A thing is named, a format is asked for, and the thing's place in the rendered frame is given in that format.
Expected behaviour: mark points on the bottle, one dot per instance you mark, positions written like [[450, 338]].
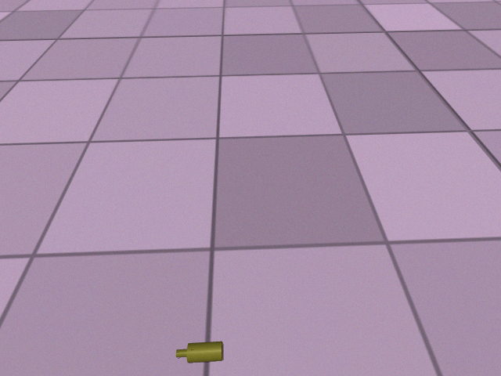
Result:
[[202, 352]]

